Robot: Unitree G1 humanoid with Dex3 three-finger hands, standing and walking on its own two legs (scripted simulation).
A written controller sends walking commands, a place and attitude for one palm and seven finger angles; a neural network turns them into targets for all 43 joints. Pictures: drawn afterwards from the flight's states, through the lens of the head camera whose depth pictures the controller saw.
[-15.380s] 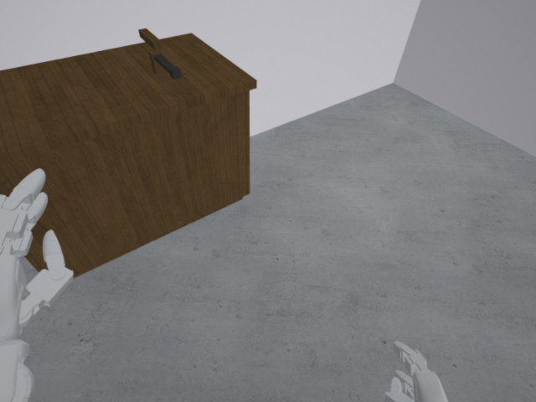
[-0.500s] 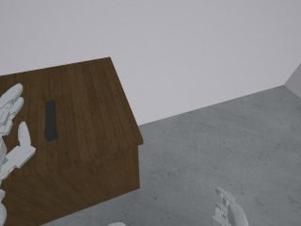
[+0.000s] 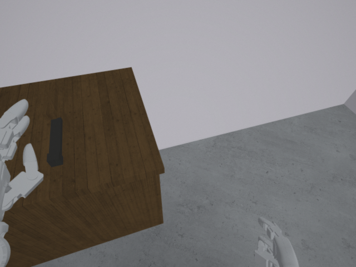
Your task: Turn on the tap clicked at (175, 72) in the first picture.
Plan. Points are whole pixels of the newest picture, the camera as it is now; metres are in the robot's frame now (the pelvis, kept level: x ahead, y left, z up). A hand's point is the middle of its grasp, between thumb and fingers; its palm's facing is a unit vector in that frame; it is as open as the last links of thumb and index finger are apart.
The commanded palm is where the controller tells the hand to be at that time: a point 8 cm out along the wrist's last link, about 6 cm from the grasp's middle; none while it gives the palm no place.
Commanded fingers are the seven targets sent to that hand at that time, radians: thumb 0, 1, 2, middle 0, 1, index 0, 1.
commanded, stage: come to a stop and stand still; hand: left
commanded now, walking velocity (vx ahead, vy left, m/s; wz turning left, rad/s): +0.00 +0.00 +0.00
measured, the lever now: (55, 159) +0.35 +0.34 +0.00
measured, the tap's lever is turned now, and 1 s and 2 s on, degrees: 0 0 0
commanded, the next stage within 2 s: look again from close up in 1.08 s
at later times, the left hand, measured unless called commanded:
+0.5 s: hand (14, 168) +0.23 +0.28 +0.18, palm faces +0.36 -0.86 -0.37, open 7.4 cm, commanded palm +0.16 +0.31 +0.18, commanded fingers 0.00 0.90 0.90 -0.20 -0.30 -0.20 -0.30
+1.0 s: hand out of the picture +0.22 +0.34 +0.16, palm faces +0.34 -0.88 -0.33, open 7.4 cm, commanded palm +0.16 +0.37 +0.18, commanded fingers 0.00 0.90 0.90 -0.20 -0.30 -0.20 -0.30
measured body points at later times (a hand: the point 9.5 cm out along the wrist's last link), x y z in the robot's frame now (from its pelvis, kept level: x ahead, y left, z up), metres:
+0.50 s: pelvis -0.01 +0.04 +0.01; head +0.00 +0.03 +0.46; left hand +0.20 +0.32 +0.20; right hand +0.15 -0.20 -0.07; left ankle -0.03 +0.14 -0.73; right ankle +0.03 -0.06 -0.73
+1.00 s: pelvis -0.01 +0.10 +0.00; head -0.01 +0.13 +0.45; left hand +0.19 +0.38 +0.18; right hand +0.17 -0.11 -0.05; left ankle -0.03 +0.14 -0.73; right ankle +0.03 -0.05 -0.73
